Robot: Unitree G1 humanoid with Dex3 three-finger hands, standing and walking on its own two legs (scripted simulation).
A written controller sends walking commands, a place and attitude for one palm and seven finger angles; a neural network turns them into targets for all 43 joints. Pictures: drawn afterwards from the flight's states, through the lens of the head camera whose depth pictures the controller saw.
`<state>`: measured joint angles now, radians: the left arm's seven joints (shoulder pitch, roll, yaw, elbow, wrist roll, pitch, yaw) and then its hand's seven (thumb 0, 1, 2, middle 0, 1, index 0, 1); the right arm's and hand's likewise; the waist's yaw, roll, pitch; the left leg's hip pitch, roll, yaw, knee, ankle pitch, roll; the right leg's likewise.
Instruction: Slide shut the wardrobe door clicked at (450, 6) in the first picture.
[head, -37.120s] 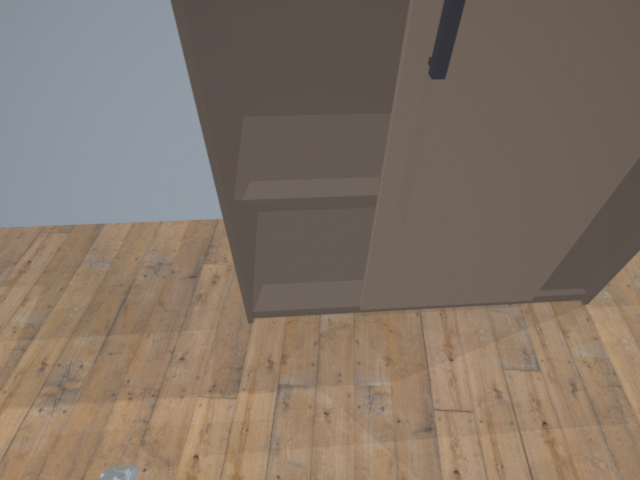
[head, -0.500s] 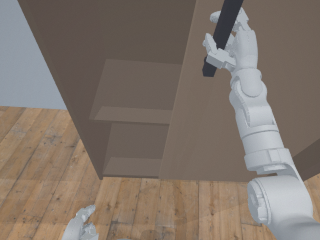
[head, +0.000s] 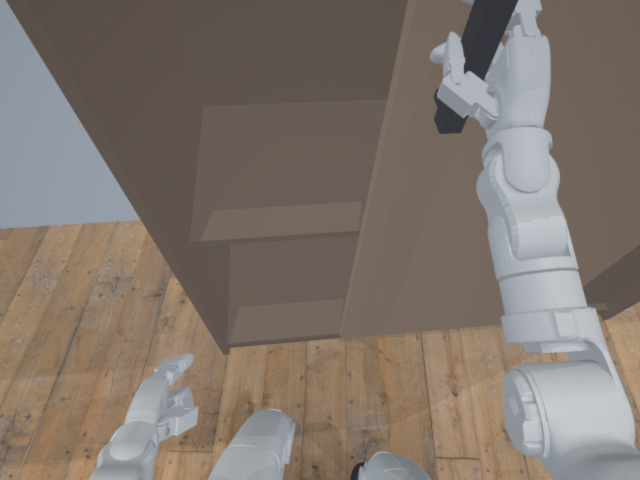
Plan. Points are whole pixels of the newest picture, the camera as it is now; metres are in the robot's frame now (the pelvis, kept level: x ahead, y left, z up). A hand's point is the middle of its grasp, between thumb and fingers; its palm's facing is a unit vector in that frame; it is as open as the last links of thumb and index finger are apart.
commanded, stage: step sideways, sliding the door along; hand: right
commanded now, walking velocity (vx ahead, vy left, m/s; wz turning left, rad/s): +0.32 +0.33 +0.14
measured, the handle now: (468, 42) +0.49 -0.12 +0.25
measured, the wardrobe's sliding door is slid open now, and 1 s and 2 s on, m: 0.34 0.08 0.00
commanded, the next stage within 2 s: stop walking and hold the door there in 1.50 s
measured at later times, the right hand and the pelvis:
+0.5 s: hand (366, 81) +0.44 -0.02 +0.24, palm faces +0.18 +0.98 -0.09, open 6.9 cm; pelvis +0.05 +0.14 +0.00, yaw -4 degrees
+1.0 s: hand (172, 98) +0.41 +0.16 +0.23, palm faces +0.00 +1.00 -0.09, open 7.5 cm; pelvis +0.04 +0.24 +0.00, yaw -1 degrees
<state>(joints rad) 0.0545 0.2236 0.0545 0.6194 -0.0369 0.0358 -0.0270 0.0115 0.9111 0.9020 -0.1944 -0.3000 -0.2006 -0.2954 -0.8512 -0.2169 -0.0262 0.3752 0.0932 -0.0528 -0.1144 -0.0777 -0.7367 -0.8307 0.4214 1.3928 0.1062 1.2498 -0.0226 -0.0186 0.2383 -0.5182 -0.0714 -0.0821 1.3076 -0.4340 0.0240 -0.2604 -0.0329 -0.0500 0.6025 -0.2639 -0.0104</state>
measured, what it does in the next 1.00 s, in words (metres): steps to the left: left foot, then right foot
